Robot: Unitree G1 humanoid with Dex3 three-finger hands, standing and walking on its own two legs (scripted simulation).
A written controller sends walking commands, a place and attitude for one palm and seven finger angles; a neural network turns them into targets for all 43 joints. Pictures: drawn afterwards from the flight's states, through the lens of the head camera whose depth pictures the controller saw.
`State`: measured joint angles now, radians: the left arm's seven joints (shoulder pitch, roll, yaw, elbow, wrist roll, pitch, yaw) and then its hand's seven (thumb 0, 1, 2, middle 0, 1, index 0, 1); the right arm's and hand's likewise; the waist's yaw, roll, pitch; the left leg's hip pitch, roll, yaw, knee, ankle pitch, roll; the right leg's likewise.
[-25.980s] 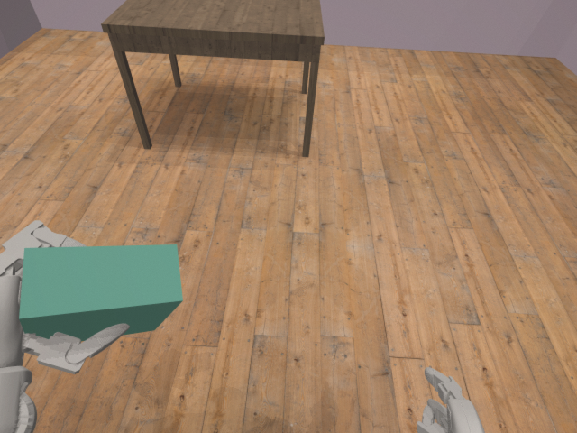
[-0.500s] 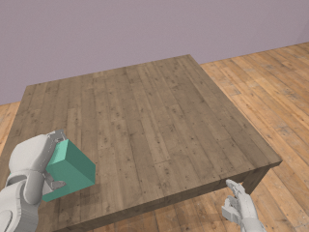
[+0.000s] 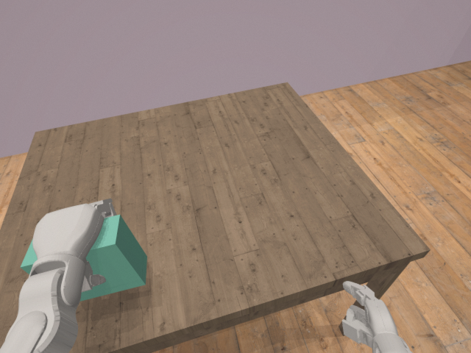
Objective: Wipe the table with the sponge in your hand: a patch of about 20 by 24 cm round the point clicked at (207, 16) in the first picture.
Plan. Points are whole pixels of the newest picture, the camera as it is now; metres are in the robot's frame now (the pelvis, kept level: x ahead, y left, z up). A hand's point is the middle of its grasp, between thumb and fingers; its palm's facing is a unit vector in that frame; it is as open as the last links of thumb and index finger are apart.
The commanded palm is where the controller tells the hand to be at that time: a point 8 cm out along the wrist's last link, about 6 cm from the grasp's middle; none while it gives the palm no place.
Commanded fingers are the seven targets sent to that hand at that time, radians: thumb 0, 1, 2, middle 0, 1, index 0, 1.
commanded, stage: turn the palm down, sponge in hand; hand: left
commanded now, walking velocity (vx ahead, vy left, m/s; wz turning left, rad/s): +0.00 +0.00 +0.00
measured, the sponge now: (98, 267) +0.22 +0.29 +0.03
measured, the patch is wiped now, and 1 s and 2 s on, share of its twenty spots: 0.00 0.00 0.00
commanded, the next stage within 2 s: move the sponge above the wiping area in 0.22 s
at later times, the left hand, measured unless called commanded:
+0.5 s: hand (88, 252) +0.22 +0.27 +0.09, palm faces +0.02 -0.07 -1.00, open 10.1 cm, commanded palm +0.19 +0.27 +0.14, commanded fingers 0.00 0.10 1.30 -1.20 -1.60 -1.20 -1.60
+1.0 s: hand (89, 256) +0.22 +0.28 +0.07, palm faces +0.02 -0.10 -0.99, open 10.1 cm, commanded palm +0.19 +0.26 +0.12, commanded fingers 0.00 0.10 1.30 -1.20 -1.60 -1.20 -1.60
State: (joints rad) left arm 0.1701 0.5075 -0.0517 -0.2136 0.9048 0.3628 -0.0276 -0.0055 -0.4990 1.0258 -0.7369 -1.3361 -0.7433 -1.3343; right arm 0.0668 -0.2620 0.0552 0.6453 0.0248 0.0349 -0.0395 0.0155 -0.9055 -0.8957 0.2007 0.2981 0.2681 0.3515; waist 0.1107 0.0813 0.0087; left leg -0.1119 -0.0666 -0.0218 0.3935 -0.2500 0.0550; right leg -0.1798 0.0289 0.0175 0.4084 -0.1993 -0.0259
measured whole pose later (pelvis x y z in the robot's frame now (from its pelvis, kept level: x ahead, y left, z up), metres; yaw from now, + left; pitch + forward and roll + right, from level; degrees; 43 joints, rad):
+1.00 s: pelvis -0.01 -0.01 +0.00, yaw +0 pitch -2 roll +0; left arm 0.13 0.45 -0.07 -0.07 0.92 0.40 0.07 0.00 -0.50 1.03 -0.74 -1.34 -0.74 -1.34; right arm 0.03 -0.26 0.04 0.69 0.04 0.03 -0.06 0.02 -0.91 -0.90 0.20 0.30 0.22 0.31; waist 0.12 0.08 -0.01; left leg -0.11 -0.05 -0.03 0.39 -0.24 0.04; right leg -0.18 0.04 0.02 0.39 -0.18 -0.04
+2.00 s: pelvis +0.00 -0.02 +0.00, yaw +0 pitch +0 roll +0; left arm 0.10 0.37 -0.16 0.11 0.96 0.36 0.11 -0.01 -0.50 1.03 -0.74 -1.34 -0.74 -1.34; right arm 0.03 -0.25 0.02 0.70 0.03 0.04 -0.05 0.02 -0.91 -0.90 0.20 0.30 0.21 0.31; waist 0.12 0.06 -0.03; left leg -0.16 -0.04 -0.03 0.42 -0.26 0.03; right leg -0.22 0.05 0.01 0.42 -0.20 -0.05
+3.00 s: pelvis +0.00 -0.02 +0.00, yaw -1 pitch +0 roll +0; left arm 0.17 0.37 -0.16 0.04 0.99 0.34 0.19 0.00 -0.50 1.03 -0.74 -1.34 -0.74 -1.34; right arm 0.05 -0.25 0.00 0.70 0.03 0.05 -0.04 0.02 -0.91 -0.90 0.20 0.30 0.20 0.30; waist 0.13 0.06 -0.04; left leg -0.15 -0.04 -0.02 0.43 -0.28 0.03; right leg -0.21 0.06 0.03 0.44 -0.21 -0.05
